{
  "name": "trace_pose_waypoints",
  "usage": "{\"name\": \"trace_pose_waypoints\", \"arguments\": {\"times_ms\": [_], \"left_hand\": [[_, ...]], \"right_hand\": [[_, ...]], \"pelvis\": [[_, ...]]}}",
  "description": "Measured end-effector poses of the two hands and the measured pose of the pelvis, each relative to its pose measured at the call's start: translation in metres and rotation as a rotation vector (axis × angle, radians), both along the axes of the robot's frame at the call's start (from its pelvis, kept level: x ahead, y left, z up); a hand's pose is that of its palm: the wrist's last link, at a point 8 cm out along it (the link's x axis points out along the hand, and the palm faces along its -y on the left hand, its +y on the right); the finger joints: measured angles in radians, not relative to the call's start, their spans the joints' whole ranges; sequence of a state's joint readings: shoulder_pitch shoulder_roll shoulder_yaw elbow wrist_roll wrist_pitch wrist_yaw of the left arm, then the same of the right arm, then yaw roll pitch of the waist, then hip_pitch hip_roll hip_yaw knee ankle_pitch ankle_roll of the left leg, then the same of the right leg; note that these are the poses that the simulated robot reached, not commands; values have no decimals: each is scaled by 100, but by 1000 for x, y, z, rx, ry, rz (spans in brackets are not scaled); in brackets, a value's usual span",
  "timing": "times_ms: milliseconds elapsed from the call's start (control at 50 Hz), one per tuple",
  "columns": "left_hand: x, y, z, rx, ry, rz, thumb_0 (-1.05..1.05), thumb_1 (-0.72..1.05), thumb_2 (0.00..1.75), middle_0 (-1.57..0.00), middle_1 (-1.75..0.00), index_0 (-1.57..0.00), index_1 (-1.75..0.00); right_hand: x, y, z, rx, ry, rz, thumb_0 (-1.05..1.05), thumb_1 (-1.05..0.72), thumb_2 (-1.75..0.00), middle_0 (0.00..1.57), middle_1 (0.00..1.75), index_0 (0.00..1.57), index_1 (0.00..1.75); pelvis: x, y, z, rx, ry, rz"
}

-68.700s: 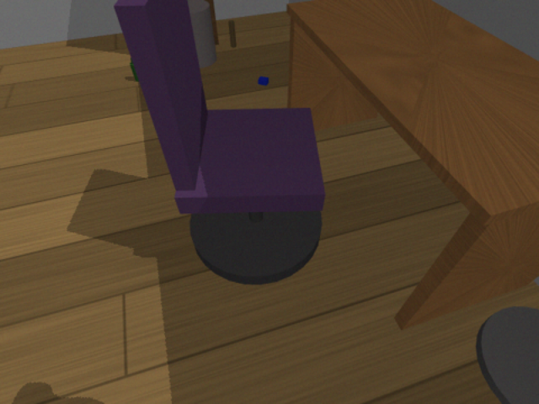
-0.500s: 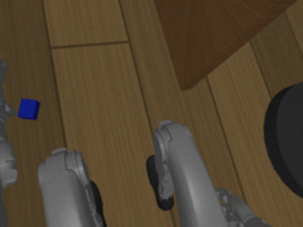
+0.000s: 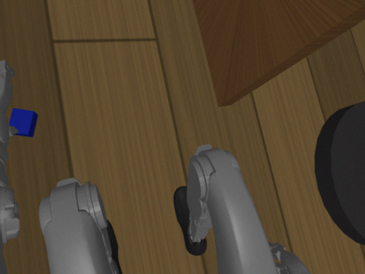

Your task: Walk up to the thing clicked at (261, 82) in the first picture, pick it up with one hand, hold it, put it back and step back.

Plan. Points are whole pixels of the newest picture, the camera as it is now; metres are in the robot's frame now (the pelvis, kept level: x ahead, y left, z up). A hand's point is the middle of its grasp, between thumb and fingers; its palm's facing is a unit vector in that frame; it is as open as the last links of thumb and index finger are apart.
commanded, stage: home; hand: left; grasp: from above
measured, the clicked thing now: (23, 123) +0.49 +0.29 -0.31
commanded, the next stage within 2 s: none
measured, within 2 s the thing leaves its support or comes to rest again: neither
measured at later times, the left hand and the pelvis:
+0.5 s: hand out of the picture +0.37 +0.27 +0.00, palm faces -0.26 -0.61 -0.75, open 8.1 cm; pelvis +0.00 +0.00 +0.12, yaw +4 degrees
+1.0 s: hand out of the picture +0.27 +0.21 +0.21, palm faces +0.13 -0.95 -0.27, open 7.4 cm; pelvis +0.04 +0.00 +0.30, yaw +7 degrees
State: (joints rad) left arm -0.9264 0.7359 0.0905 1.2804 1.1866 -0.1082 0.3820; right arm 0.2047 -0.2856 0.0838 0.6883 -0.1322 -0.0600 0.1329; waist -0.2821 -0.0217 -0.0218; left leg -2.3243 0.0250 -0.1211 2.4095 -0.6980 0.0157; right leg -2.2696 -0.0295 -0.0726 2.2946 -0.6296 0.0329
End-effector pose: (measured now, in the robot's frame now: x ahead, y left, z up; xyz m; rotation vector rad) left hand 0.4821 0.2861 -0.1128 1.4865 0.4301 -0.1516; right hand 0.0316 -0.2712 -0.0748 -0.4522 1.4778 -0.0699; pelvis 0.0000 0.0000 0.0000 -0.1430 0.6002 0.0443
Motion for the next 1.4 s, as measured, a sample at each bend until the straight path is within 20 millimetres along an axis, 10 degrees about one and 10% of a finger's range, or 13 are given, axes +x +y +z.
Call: {"name": "trace_pose_waypoints", "arguments": {"times_ms": [200, 380, 580, 780, 1140, 1400], "left_hand": [[-12, 12, 41, -86, 69, 112, 0, -13, 91, -24, -72, -23, -72], [-69, 10, 110, -303, 15, 227, 0, 27, 101, -25, -62, -24, -63], [-147, 2, 192, -588, 33, 417, 0, 77, 106, -25, -49, -25, -50], [-201, -11, 269, -851, 34, 643, 1, 89, 95, -22, -35, -22, -35], [-255, -31, 410, -1109, 55, 906, 1, 90, 90, -20, -30, -21, -30], [-285, -31, 479, -1128, 22, 891, 1, 90, 90, -20, -30, -21, -30]], "right_hand": [[18, 2, 9, 45, -70, -20, 1, -89, -89, 21, 30, 20, 30], [55, 4, 39, 90, -154, -44, 1, -90, -89, 21, 30, 20, 30], [144, 21, 116, 123, -424, 31, 1, -90, -89, 21, 30, 20, 30], [203, 43, 212, 146, -660, 66, 1, -90, -89, 21, 30, 20, 30], [191, 51, 348, 97, -738, -7, 1, -90, -89, 21, 30, 20, 30], [214, 56, 400, 100, -893, 7, 2, -90, -89, 21, 30, 20, 30]], "pelvis": [[2, 0, 23, 8, 23, 12], [3, 1, 71, 26, 32, 28], [4, -1, 147, 54, -18, 44], [16, -2, 220, 75, -100, 63], [61, 1, 347, 103, -301, 86], [80, 8, 384, 118, -408, 100]]}}
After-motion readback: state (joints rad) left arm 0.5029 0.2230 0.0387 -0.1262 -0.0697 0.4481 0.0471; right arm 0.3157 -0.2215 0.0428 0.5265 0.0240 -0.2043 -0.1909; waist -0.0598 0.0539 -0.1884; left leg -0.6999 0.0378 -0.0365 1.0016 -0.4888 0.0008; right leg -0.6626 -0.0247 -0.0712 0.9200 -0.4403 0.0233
